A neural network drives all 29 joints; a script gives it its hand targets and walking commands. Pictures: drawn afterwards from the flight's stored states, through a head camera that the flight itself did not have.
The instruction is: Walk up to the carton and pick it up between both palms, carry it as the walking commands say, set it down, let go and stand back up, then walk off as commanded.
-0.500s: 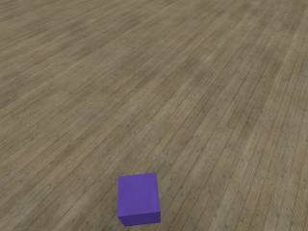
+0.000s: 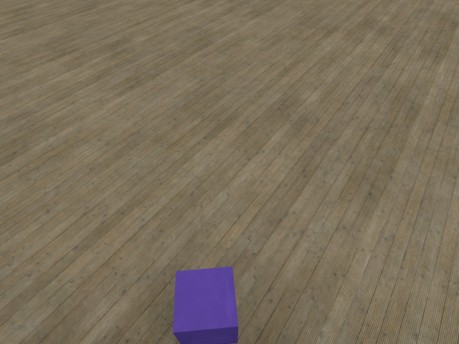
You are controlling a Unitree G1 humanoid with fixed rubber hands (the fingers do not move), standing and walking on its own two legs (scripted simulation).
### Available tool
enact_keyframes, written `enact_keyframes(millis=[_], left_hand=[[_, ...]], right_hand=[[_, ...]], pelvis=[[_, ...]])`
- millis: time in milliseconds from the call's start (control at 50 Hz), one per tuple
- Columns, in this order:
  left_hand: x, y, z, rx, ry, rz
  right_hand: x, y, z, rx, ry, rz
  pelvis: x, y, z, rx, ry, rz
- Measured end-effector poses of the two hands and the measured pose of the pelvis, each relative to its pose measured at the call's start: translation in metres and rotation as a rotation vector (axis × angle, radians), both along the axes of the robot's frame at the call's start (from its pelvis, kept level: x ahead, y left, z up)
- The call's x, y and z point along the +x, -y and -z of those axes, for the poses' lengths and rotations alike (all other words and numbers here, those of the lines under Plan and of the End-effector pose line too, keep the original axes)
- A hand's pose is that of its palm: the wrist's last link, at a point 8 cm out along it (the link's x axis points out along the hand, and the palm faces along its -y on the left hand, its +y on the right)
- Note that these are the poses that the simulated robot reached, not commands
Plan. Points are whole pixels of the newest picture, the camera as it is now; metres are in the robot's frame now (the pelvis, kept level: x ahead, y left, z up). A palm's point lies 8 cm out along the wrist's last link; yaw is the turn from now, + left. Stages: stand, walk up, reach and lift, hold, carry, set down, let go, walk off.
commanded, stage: walk up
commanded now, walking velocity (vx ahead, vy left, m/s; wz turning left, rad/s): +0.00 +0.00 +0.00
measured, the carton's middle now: (207, 308) +0.37 +0.11 -0.65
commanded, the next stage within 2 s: stand in 0.68 s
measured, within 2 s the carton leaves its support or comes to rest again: neither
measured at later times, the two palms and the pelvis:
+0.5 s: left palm out of the picture -0.02 +0.20 -0.14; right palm out of the picture -0.04 -0.19 -0.15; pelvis +0.01 +0.00 +0.00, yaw +0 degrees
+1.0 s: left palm out of the picture +0.03 +0.24 -0.14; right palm out of the picture +0.03 -0.21 -0.16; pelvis -0.01 +0.01 -0.01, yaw -2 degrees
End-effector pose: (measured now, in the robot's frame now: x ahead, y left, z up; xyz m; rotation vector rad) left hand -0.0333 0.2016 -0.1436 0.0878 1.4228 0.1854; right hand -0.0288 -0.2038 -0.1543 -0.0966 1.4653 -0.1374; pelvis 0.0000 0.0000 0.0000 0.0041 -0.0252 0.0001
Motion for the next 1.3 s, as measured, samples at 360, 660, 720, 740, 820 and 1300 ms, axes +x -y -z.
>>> enact_keyframes(millis=[360, 660, 720, 740, 820, 1300], left_hand=[[-0.003, 0.004, -0.003, -0.011, -0.055, 0.006], [0.019, -0.001, 0.002, -0.008, -0.004, 0.013], [0.019, -0.002, 0.002, -0.011, 0.004, 0.01], [0.019, -0.003, 0.002, -0.011, 0.005, 0.01], [0.017, -0.003, 0.001, -0.01, 0.004, 0.008], [0.16, -0.006, 0.003, -0.056, 0.069, 0.078]], right_hand=[[-0.014, -0.013, 0.001, 0.027, -0.065, 0.02], [-0.009, -0.015, 0.0, 0.011, -0.047, 0.028], [-0.007, -0.015, 0.0, 0.011, -0.039, 0.021], [-0.005, -0.015, 0.0, 0.011, -0.035, 0.021], [-0.001, -0.017, 0.0, 0.013, -0.019, 0.018], [0.156, -0.04, -0.004, 0.083, 0.089, -0.037]], pelvis=[[0.006, -0.003, 0.0, 0.002, -0.012, 0.008], [0.011, -0.006, 0.001, 0.0, -0.013, 0.009], [0.011, -0.007, 0.001, 0.0, -0.009, 0.011], [0.011, -0.007, 0.001, 0.001, -0.008, 0.013], [0.011, -0.009, 0.0, 0.002, -0.004, 0.011], [-0.01, -0.026, 0.027, 0.011, -0.235, 0.037]])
